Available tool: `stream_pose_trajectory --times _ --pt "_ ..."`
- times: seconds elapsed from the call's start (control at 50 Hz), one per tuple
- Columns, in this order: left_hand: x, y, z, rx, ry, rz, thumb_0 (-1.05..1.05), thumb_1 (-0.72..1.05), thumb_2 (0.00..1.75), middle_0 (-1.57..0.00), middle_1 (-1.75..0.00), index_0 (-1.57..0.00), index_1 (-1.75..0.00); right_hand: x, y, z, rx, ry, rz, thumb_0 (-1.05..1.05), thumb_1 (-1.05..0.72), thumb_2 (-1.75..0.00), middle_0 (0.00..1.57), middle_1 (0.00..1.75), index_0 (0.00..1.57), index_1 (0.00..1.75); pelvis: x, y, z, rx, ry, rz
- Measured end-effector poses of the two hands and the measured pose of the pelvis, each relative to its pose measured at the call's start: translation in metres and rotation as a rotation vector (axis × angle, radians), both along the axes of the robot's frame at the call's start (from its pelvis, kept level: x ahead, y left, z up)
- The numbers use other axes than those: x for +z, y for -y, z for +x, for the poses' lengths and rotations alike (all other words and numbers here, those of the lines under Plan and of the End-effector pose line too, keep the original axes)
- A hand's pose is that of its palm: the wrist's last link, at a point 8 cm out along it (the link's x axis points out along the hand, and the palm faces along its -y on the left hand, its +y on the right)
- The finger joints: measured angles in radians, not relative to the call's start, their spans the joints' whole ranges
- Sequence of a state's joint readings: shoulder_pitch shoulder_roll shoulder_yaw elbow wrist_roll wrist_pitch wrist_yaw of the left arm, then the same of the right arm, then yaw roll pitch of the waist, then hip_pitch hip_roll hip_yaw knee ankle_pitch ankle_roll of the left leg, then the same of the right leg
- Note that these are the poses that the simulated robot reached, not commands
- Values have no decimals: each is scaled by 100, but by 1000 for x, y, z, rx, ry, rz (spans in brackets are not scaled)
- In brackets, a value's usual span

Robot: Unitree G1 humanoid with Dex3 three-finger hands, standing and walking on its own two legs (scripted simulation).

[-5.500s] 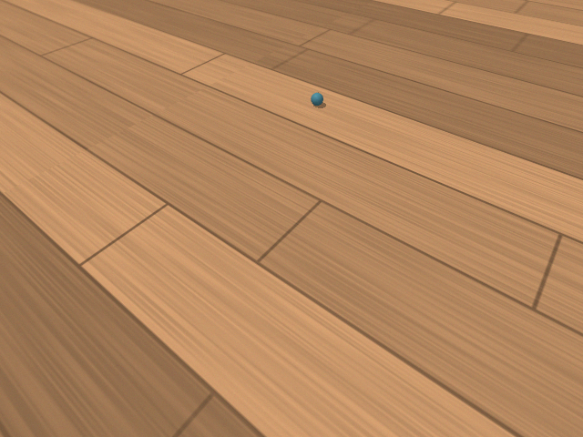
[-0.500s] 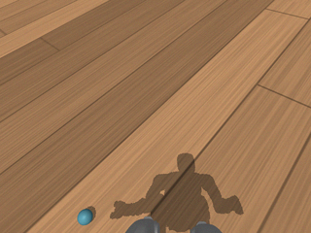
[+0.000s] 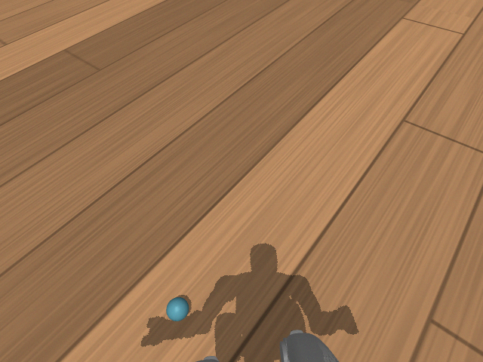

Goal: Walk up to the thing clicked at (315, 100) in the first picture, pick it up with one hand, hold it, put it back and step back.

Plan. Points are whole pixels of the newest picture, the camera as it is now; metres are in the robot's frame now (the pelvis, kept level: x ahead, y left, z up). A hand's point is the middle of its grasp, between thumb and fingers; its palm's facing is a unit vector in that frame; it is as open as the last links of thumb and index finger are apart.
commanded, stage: walk up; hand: left
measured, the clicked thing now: (177, 309) +0.42 +0.26 -0.69
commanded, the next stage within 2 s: none
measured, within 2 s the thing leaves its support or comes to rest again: neither
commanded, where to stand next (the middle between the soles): +0.08 +0.12 m, yaw -7 degrees
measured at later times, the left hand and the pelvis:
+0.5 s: hand out of the picture +0.02 +0.50 -0.13, palm faces -0.08 -0.87 -0.49, open 7.4 cm; pelvis -0.07 +0.19 +0.00, yaw -4 degrees
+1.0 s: hand out of the picture +0.18 +0.37 -0.12, palm faces -0.22 -0.92 -0.33, open 7.4 cm; pelvis +0.02 +0.15 +0.02, yaw -10 degrees
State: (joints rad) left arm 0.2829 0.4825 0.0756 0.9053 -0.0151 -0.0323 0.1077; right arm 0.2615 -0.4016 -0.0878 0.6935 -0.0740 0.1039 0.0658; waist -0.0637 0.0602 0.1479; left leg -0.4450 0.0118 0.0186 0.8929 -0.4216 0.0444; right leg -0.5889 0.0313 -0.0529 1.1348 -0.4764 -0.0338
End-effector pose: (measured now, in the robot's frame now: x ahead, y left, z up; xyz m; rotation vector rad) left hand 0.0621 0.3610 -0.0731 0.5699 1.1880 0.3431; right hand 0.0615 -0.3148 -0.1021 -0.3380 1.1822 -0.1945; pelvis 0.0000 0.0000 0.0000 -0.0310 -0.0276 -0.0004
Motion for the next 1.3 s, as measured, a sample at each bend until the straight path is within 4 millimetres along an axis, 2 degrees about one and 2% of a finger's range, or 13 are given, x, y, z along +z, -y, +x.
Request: stream_pose_trajectory --times 0.1,0.18,0.32,0.42,0.54,0.66,0.76,0.84,0.9,0.98,1.06,1.14,1.3 --pt "-2 -8 -25 -38 -4 -33 0 90 90 -21 -30 -20 -30 -15 -35 -18 -1 -9 26 1 -90 -90 20 30 20 30 -3 -35 -20 -37 0 -12" --pt "4 -33 -48 -29 16 -33 0 90 90 -21 -30 -21 -30 -19 -69 -27 14 -17 37 1 -91 -90 20 30 20 30 1 -67 -39 -27 20 -4" --pt "10 -109 -67 -49 41 -9 0 89 90 -22 -30 -21 -31 -14 -122 -47 -21 47 44 1 -91 -90 20 30 20 30 -2 -132 -63 -33 18 38" --pt "-10 -166 -60 -48 61 -31 0 90 90 -21 -30 -20 -30 -14 -157 -94 -71 49 -32 0 -91 -90 20 30 20 30 -15 -178 -70 -57 34 46" --pt "-11 -175 -36 -81 32 -155 1 90 90 -21 -30 -20 -30 20 -187 -161 -164 -66 -61 1 -90 -90 20 30 20 30 13 -190 -63 -79 53 35" --pt "-15 -164 -17 -93 -44 -234 0 90 90 -21 -30 -20 -30 48 -182 -186 -217 -167 -119 1 -90 -90 21 30 20 30 27 -191 -44 -109 34 33" --pt "-22 -134 18 -135 -89 -266 1 90 90 -21 -30 -20 -30 54 -165 -172 -234 -185 -141 1 -90 -90 20 30 20 30 27 -181 -22 -145 14 39" --pt "-29 -99 64 -192 -59 -277 1 90 90 -21 -30 -20 -30 36 -148 -147 -234 -181 -124 1 -90 -90 20 30 20 30 17 -164 -4 -166 1 28" --pt "-27 -76 94 -223 10 -290 1 90 90 -21 -30 -20 -30 24 -143 -117 -234 -155 -97 1 -90 -90 20 30 20 30 15 -155 4 -166 12 22" --pt "-14 -59 117 -236 68 -300 0 90 90 -21 -30 -20 -30 21 -144 -66 -207 -58 -62 1 -91 -90 20 30 20 30 22 -152 18 -172 13 36" --pt "-13 -58 133 -246 91 -285 0 90 90 -21 -30 -20 -30 16 -149 -23 -171 25 -42 1 -91 -90 20 30 20 30 19 -154 30 -169 7 28" --pt "-23 -69 143 -205 103 -275 0 90 90 -21 -30 -20 -30 8 -156 1 -152 55 -40 0 -91 -90 20 30 20 30 9 -156 36 -168 21 41" --pt "-21 -75 123 -153 49 -221 0 90 90 -21 -30 -20 -30 7 -142 25 -123 78 -21 1 -90 -90 20 30 20 30 11 -140 30 -180 6 30"
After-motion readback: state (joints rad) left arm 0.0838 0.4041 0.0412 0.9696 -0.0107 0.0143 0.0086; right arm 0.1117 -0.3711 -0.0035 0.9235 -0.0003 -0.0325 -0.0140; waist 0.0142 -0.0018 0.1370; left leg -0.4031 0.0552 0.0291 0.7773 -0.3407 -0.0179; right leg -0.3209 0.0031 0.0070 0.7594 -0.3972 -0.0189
